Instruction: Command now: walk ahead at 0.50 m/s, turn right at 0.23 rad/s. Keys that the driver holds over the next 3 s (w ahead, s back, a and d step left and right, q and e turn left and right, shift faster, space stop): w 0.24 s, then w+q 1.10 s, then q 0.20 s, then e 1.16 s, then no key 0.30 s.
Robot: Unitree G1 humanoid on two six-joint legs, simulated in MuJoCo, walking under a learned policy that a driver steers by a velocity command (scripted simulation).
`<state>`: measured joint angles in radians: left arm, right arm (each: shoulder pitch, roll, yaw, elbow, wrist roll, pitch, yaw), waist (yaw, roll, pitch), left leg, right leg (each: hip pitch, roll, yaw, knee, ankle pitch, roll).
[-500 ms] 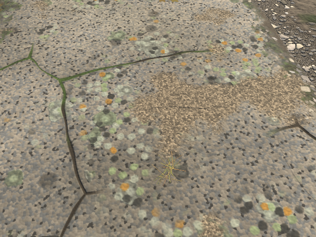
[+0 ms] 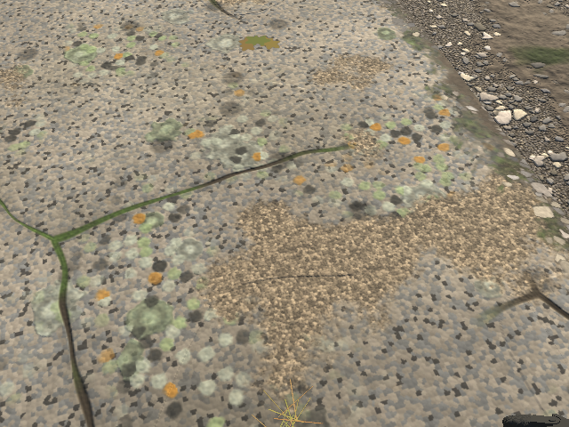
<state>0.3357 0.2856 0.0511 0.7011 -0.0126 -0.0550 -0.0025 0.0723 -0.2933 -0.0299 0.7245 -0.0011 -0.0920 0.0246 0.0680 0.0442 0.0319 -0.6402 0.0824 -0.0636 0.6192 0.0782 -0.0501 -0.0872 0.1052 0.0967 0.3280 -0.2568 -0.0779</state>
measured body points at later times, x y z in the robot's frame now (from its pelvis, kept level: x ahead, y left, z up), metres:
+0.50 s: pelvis +0.28 +0.05 +0.00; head +0.31 +0.06 +0.45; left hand +0.49 +0.29 -0.08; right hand +0.29 -0.23 -0.12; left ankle +0.22 +0.14 -0.74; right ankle +0.45 -0.12 -0.70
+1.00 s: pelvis +0.53 +0.04 +0.00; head +0.56 +0.06 +0.45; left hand +0.46 +0.33 -0.13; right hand +0.81 -0.13 -0.09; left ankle +0.64 +0.24 -0.69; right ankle +0.48 -0.09 -0.74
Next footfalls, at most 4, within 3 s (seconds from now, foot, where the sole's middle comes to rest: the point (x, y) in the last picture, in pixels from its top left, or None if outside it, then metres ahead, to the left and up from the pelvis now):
0.12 left None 0.26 0.14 -0.78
0.62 right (363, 408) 0.52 -0.09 -0.78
1.14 left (229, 327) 0.71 0.25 -0.78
1.60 right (243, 229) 1.03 0.25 -0.78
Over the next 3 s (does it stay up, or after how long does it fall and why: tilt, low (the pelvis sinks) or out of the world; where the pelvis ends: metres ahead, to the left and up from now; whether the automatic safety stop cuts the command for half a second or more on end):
stays up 0.89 0.27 0.00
